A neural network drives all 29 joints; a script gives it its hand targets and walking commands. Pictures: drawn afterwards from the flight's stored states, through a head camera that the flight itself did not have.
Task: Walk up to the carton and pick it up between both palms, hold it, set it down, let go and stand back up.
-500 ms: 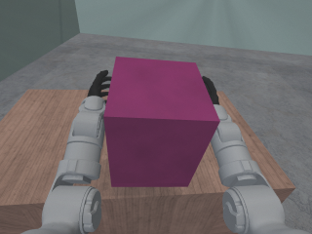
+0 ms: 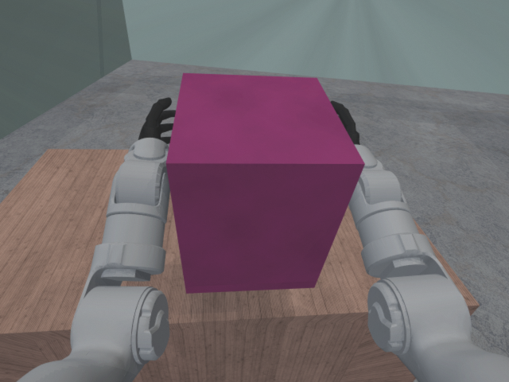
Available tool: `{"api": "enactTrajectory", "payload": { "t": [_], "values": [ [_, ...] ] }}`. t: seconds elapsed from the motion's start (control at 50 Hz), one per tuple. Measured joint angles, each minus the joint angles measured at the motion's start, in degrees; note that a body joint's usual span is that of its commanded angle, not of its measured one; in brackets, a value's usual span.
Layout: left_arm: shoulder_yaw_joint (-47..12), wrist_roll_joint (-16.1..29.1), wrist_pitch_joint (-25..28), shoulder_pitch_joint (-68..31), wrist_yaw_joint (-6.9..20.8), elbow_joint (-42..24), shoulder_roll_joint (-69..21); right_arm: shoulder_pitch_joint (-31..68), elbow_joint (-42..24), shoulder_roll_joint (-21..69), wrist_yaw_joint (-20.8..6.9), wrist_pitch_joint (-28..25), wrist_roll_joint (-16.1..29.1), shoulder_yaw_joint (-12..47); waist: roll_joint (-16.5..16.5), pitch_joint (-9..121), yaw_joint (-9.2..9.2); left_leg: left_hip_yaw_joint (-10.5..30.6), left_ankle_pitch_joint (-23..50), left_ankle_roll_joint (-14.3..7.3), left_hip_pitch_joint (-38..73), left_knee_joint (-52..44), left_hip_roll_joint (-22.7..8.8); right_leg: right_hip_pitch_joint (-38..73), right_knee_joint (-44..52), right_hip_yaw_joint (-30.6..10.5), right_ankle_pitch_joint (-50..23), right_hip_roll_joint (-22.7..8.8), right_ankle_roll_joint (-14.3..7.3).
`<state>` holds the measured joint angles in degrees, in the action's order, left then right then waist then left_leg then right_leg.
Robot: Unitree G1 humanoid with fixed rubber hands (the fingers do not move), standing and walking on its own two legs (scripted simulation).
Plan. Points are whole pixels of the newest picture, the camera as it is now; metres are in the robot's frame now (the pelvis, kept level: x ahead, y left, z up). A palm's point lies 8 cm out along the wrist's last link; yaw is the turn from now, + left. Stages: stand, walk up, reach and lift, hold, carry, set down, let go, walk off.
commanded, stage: reach and lift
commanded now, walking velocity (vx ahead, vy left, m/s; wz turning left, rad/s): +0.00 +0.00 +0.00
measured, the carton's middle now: (251, 185) +0.36 +0.01 +0.20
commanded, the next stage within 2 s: hold in 0.56 s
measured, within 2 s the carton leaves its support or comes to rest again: neither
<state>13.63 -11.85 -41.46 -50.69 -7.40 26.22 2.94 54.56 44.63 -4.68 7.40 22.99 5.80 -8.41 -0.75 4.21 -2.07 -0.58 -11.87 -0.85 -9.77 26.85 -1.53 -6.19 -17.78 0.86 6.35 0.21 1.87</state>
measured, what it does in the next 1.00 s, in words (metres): stands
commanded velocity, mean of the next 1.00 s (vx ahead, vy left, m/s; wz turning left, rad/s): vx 0.00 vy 0.00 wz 0.00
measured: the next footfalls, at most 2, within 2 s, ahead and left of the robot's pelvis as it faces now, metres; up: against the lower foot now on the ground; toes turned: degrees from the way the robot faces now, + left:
none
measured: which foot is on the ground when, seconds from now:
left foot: down 0.00-1.00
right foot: down 0.00-1.00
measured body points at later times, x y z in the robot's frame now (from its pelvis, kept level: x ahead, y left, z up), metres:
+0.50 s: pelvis +0.00 +0.00 +0.00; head -0.07 +0.02 +0.44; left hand +0.40 +0.16 +0.26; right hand +0.40 -0.14 +0.27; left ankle +0.04 +0.10 -0.74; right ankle +0.04 -0.14 -0.74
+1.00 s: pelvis +0.00 +0.00 +0.00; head -0.10 +0.02 +0.44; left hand +0.38 +0.15 +0.29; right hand +0.38 -0.14 +0.30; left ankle +0.04 +0.10 -0.74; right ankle +0.04 -0.14 -0.74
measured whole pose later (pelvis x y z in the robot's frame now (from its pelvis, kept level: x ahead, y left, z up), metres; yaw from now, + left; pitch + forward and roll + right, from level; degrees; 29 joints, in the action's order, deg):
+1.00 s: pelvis +0.00 +0.00 +0.00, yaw +0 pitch -6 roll -2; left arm 13.9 -11.3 -48.8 -54.1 -7.3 26.4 2.9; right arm 60.4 45.5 -7.6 9.1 32.7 10.4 -8.4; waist -0.7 8.3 -2.9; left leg -0.5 -11.7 -0.8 -9.8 26.9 -1.5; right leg -6.2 -17.8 0.9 6.2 0.3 1.8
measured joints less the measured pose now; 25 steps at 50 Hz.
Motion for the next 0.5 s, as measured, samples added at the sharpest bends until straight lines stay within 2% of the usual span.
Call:
{"api": "enactTrajectory", "payload": {
  "t": [0.5],
  "values": [
    [0.23,0.06,-2.05,-1.28,0.02,0.22,0.0,2.58,0.89,-1.14,0.05,2.9,1.43,0.0,0.0,0.68,-0.29,0.05,0.0,0.07,0.0,0.0,0.0,0.01,-0.01,0.0,0.0,0.02,-0.04]
  ]
}}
